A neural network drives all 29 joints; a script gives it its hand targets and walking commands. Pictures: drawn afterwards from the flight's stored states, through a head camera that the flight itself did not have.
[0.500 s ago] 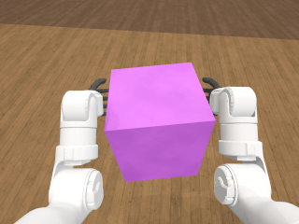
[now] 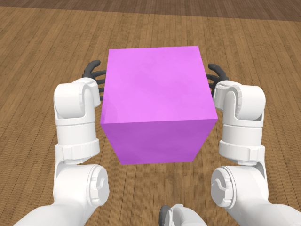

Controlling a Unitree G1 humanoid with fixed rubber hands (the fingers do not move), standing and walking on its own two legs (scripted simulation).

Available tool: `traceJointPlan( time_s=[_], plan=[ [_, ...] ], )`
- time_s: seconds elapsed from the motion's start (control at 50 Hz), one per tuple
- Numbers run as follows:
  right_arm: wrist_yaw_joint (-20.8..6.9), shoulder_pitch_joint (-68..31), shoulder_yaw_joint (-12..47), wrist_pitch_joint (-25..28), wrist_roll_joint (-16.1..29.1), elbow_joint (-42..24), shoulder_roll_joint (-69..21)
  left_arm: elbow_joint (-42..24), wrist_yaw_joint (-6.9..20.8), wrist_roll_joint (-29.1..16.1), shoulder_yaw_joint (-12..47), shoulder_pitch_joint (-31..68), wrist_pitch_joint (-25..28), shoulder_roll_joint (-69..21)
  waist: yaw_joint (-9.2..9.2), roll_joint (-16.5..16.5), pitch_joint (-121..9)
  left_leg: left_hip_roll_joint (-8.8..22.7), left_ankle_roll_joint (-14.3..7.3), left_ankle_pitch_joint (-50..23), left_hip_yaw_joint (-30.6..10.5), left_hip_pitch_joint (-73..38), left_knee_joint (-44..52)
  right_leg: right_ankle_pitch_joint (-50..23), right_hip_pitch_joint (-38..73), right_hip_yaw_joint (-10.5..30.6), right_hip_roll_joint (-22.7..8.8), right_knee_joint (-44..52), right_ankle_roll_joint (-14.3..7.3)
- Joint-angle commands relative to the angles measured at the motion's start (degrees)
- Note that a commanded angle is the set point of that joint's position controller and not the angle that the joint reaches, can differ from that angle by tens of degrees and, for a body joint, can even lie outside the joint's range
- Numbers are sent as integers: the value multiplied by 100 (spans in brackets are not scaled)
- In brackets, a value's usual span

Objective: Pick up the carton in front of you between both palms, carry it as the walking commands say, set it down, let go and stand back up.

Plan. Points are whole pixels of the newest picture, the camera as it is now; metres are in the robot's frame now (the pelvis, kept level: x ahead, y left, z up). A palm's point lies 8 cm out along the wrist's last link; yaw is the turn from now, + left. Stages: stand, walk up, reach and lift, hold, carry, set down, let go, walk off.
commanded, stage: carry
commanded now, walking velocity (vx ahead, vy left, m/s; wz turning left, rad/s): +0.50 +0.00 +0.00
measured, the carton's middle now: (155, 111) +0.37 +0.00 +0.09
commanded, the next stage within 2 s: none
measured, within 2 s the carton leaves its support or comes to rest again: neither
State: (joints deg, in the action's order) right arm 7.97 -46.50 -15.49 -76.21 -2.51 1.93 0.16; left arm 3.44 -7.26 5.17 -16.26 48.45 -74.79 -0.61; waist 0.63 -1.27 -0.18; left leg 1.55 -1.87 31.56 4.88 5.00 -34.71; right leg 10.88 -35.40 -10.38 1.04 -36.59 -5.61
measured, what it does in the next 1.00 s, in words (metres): climbs: left foot, then right foot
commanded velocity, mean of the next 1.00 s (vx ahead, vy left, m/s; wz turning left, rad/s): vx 0.50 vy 0.00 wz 0.00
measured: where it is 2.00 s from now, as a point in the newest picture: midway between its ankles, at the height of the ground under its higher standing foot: (144, 89)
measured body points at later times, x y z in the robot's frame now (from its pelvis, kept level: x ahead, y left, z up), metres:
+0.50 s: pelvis +0.32 +0.03 +0.03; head +0.33 +0.03 +0.48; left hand +0.71 +0.17 +0.20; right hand +0.69 -0.13 +0.19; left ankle +0.41 +0.11 -0.68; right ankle +0.17 -0.07 -0.63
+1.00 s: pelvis +0.62 +0.00 +0.07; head +0.64 +0.00 +0.52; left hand +0.99 +0.17 +0.21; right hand +1.01 -0.13 +0.20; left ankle +0.48 +0.11 -0.56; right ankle +0.71 -0.08 -0.65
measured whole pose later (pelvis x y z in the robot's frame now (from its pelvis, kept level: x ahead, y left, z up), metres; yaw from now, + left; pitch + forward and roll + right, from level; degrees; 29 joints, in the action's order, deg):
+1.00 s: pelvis +0.62 +0.00 +0.07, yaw +0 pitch +4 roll -1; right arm 7.1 -45.5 -15.7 -76.6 -3.8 7.2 0.7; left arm 9.8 -7.0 4.4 -13.7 46.5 -73.4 0.1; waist -3.7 -1.0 -1.2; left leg 0.5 -1.7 25.8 0.1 24.0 -71.7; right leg 16.9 -30.1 -9.5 0.1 -37.6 -5.4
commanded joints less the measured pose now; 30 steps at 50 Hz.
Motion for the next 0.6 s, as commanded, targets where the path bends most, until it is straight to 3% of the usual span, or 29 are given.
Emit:
traceJointPlan(
  time_s=[0.0, 0.02, 0.04, 0.06, 0.08, 0.12, 0.22, 0.28, 0.34, 0.36, 0.38, 0.4, 0.42, 0.44, 0.46, 0.48, 0.5, 0.52, 0.56, 0.58],
  plan=[
    [-1492, -4200, 3566, 94, 2255, -332, -5998, 126, 1252, -2356, 3645, 3553, 16, -5829, -458, 1698, -3836, -564, 62, -669, -186, 2819, -3923, 513, 5551, 4358, -2131, 1322, -1088],
    [-1446, -4404, 3530, 111, 2175, -346, -5850, 67, 1318, -2572, 3752, 3613, 32, -6103, -559, 1488, -3561, -590, -89, -384, -800, 3565, -4903, -117, 5517, 4865, -2087, 1558, -1364],
    [-1390, -4429, 3535, 143, 2120, -387, -5905, -221, 1367, -2741, 3847, 3887, 61, -6248, -561, 1102, -3246, -346, -201, -559, -823, 3911, -5199, -906, 5213, 4126, -1945, 1295, -1273],
    [-1327, -4359, 3462, 189, 2030, -459, -5881, -469, 1400, -2931, 3960, 4123, 77, -6432, -530, 489, -3132, -164, -234, -704, -803, 3968, -5066, -1336, 4895, 3528, -1851, 1118, -1090],
    [-1264, -4247, 3406, 217, 1930, -503, -5837, -689, 1422, -3092, 4068, 4324, 98, -6538, -459, 238, -3038, -21, -240, -848, -804, 3959, -4704, -1258, 4600, 3155, -1738, 1152, -892],
    [-1162, -3990, 3331, 249, 1744, -551, -5734, -944, 1434, -3251, 4150, 4442, 131, -6590, -396, 327, -3060, 89, -204, -921, -678, 3840, -4174, -908, 4358, 2783, -1664, 1321, -786],
    [-1049, -3740, 3440, 267, 1557, -651, -5419, -1002, 1439, -3187, 4127, 4181, 108, -6176, -475, 523, -2819, 221, -1, -1081, -332, 4299, -2917, -1135, 4396, 2168, -1633, 1570, -928],
    [-1047, -3715, 3541, 178, 1592, -526, -5297, -674, 1442, -3024, 4023, 3873, 22, -5922, -491, 717, -2508, 169, 31, -1679, -55, 3922, -1676, -1547, 4147, 1561, -1366, 1628, -761],
    [-1113, -3714, 3603, 92, 1707, -205, -5330, -184, 1453, -2823, 3852, 3625, -47, -5773, -469, 926, -2221, -132, -44, -1939, 417, 3224, -604, -2338, 3992, 1033, -1214, 1467, -519],
    [-1147, -3745, 3604, 73, 1762, -90, -5374, -26, 1454, -2753, 3781, 3569, -59, -5756, -401, 1027, -2182, -264, -103, -1890, 580, 2864, -326, -2807, 3917, 883, -1212, 1291, -413],
    [-1185, -3790, 3581, 61, 1825, 34, -5433, 119, 1456, -2701, 3706, 3515, -70, -5757, -204, 1117, -2272, -464, -168, -1830, 785, 2266, -39, -3624, 3798, 667, -1193, 845, -271],
    [-1223, -3730, 3529, 65, 1880, 214, -5504, 245, 1455, -2667, 3632, 3500, -82, -5777, 109, 994, -2589, -648, -241, -1979, 1002, 1121, 420, -4009, 3473, 312, -1066, -2, -39],
    [-1267, -3677, 3466, 88, 1955, 344, -5540, 349, 1458, -2606, 3573, 3507, -82, -5764, 375, 594, -3105, -247, -336, -1801, 372, -452, 414, -2862, 2588, 269, -974, -1077, 205],
    [-1303, -3704, 3406, 120, 1993, 407, -5486, 422, 1470, -2569, 3493, 3533, -92, -5847, 378, -781, -3610, 1466, -1025, -968, -2593, -1804, 828, -800, 931, 409, -424, -2694, 531],
    [-1342, -3817, 3427, 163, 2093, 476, -5744, 389, 1465, -2533, 3442, 3682, -87, -5865, 501, -1656, -3292, 1877, -1544, -1978, -4431, -2200, 1599, 1732, -609, 813, 443, -3889, 536],
    [-1385, -4107, 3453, 175, 2260, 167, -5934, 370, 1431, -2501, 3426, 3830, -58, -6016, 378, -1053, -3099, 1927, -1587, -2473, -3848, -2160, 1243, 1772, -1097, 1254, 38, -4651, 341],
    [-1426, -4444, 3576, 205, 2477, -67, -6198, 252, 1391, -2443, 3343, 3862, -28, -6008, 419, -400, -2927, 1732, -1473, -3014, -3275, -1781, 997, 1617, -1197, 1272, -128, -4784, 283],
    [-1451, -4759, 3674, 246, 2663, -370, -6349, 179, 1339, -2391, 3321, 3844, -6, -6040, 351, -11, -2747, 1621, -1248, -3119, -2755, -1357, 1012, 1370, -1153, 1294, -326, -4484, 266],
    [-1460, -5086, 3789, 277, 2882, -748, -6508, 13, 1209, -2293, 3300, 3718, 21, -6019, 178, -166, -2766, 1431, -981, -2636, -2207, -962, 1197, 1090, -899, 1234, -462, -3957, 260],
    [-1457, -5042, 3792, 276, 2908, -830, -6501, -54, 1151, -2247, 3310, 3628, 28, -5980, 181, -316, -2791, 1414, -988, -2638, -2091, -951, 1254, 1042, -928, 1116, -427, -3868, 272]
  ],
)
